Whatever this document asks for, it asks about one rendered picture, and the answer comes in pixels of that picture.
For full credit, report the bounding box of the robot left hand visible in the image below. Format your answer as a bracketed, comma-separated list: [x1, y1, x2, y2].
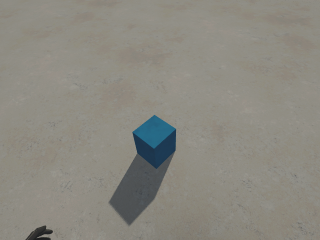
[26, 225, 53, 240]

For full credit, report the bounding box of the carton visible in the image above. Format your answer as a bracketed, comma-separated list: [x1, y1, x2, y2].
[132, 115, 176, 169]

